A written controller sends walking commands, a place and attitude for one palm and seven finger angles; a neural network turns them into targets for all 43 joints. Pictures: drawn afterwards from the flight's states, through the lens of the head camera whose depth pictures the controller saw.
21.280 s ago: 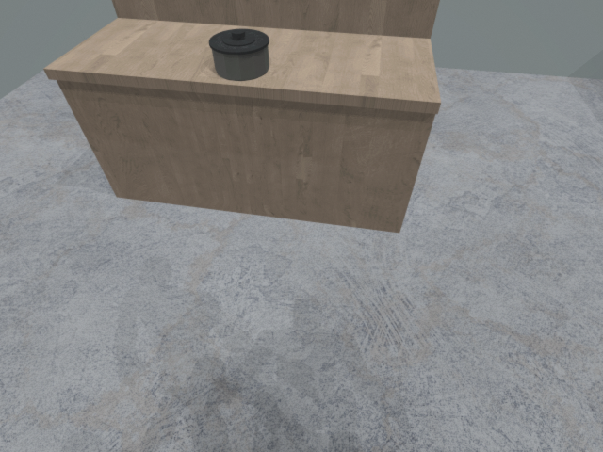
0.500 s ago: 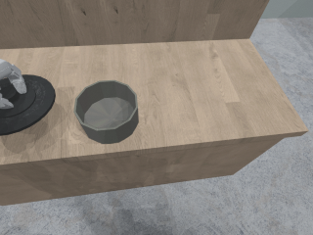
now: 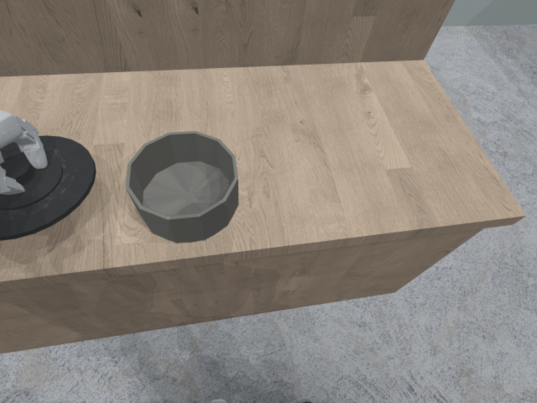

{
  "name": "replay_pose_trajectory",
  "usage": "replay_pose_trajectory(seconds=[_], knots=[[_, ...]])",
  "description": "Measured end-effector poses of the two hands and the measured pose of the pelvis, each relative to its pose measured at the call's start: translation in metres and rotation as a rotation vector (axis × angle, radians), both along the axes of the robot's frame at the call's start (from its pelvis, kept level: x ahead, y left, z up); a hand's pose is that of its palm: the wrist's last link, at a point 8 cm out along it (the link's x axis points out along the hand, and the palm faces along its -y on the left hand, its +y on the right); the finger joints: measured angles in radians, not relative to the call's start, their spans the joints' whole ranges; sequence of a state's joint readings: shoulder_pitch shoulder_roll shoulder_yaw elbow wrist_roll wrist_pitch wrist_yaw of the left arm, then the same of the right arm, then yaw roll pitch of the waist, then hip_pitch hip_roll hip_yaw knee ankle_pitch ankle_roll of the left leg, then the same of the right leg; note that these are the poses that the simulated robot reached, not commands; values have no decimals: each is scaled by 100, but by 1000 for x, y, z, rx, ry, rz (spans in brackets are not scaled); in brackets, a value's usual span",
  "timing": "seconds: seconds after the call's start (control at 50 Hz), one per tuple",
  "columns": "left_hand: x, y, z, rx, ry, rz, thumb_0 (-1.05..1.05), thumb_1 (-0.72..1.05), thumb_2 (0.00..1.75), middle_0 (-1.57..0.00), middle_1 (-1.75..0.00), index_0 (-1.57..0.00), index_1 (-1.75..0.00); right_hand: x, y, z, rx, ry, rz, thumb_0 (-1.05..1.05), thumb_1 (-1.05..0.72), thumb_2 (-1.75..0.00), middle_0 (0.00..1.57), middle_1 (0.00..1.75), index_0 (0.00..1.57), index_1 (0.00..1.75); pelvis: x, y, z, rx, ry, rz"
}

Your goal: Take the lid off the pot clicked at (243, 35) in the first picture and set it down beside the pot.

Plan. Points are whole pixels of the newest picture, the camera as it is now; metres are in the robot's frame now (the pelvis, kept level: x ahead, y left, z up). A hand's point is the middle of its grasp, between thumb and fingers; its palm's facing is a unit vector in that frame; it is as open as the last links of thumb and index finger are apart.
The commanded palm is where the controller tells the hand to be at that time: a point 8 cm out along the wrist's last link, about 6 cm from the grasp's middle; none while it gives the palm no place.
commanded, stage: lower the lid onto the table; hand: left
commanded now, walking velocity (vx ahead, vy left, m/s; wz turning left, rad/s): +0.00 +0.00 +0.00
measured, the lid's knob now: (15, 171) +0.45 +0.37 +0.05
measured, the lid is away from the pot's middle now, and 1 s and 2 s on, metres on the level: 0.24 0.23 0.24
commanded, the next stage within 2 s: open the fingers wide in 1.40 s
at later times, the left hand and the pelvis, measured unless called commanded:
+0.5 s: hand (13, 184) +0.42 +0.37 +0.04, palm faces -0.46 -0.12 -0.88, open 7.3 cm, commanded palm +0.47 +0.36 +0.10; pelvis -0.01 +0.01 -0.01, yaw +0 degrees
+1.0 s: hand (31, 192) +0.43 +0.36 +0.01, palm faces -0.46 -0.12 -0.88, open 7.3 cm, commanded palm +0.47 +0.35 +0.06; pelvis -0.01 +0.02 -0.02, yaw -1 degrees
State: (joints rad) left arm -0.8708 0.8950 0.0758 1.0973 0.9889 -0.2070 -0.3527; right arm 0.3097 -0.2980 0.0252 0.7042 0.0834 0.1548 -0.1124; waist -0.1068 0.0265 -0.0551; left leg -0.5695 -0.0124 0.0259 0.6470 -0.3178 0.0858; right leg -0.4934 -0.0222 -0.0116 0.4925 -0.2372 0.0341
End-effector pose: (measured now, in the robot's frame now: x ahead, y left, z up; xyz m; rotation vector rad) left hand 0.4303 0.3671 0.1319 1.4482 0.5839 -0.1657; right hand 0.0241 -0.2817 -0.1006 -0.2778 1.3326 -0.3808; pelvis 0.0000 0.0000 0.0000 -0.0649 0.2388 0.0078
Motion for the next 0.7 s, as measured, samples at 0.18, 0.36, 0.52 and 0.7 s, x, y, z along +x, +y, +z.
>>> replay_pose_trajectory(seconds=[0.18,0.36,0.52,0.7], knots=[[-1,3,-10,-6,0,-8,0,27,65,-72,-95,-71,-97,-5,6,0,-5,1,-2,0,-90,-90,21,30,20,30,-3,6,-2,-4,7,-4],[-2,6,-22,-6,4,-22,0,27,65,-72,-95,-71,-97,-10,9,0,-18,9,-2,0,-90,-90,21,30,20,30,-5,11,-4,-9,17,-4],[2,1,-33,2,6,-44,0,27,65,-72,-95,-71,-96,-18,12,-1,-24,30,-3,0,-90,-90,21,30,20,30,-6,15,-7,-14,29,-1],[10,-3,-43,-5,-15,-38,0,27,65,-72,-95,-71,-97,-28,17,-2,-14,48,-21,0,-90,-90,21,30,20,30,-7,18,-10,-17,44,-9]])
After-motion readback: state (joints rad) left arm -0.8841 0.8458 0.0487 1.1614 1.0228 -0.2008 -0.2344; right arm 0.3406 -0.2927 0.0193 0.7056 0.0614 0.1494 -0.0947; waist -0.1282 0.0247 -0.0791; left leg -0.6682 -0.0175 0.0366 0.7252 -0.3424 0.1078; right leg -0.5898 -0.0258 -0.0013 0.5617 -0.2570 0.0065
